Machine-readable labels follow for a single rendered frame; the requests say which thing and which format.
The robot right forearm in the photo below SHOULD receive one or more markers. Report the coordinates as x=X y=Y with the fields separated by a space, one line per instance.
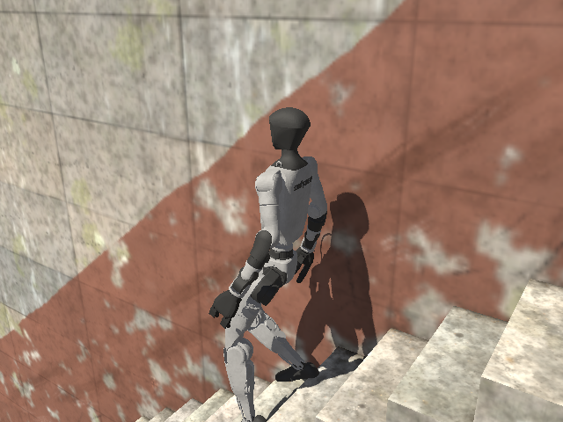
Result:
x=312 y=233

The left robot upper arm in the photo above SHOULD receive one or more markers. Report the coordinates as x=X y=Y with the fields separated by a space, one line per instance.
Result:
x=268 y=186

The right robot hand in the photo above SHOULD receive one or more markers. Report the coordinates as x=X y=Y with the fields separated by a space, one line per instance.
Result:
x=305 y=258

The right robot upper arm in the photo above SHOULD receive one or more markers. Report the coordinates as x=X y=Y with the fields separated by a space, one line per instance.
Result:
x=318 y=206

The robot left shin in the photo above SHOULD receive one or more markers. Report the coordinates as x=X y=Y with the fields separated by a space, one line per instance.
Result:
x=241 y=377

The left robot hand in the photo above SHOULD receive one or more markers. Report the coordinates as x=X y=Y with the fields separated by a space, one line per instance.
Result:
x=227 y=305

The left robot thigh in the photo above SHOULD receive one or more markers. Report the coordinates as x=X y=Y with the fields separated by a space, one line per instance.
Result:
x=262 y=291

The robot left forearm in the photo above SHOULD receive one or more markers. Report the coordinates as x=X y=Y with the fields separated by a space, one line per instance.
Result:
x=253 y=265

